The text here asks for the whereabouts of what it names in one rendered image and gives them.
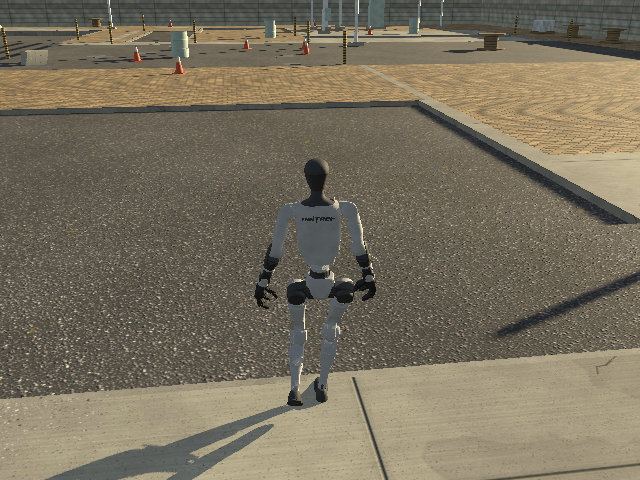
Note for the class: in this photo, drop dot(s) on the right robot hand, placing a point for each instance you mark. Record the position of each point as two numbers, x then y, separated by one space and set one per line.
363 285

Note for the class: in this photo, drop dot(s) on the left robot hand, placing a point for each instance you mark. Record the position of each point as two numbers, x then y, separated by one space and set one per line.
260 294

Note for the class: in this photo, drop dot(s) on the humanoid robot head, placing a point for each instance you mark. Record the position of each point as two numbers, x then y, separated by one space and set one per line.
316 172

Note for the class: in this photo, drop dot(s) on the robot right forearm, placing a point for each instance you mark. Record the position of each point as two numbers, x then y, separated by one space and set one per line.
365 265

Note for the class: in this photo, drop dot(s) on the right robot upper arm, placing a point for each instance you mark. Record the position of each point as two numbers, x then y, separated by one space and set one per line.
349 210

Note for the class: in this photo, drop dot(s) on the right robot foot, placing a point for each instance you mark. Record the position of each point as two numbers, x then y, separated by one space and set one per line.
321 394

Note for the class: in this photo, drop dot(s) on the left robot upper arm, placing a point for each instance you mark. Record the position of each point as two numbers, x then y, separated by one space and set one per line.
286 212

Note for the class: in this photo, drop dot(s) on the robot left forearm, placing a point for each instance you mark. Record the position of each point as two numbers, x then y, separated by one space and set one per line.
268 269

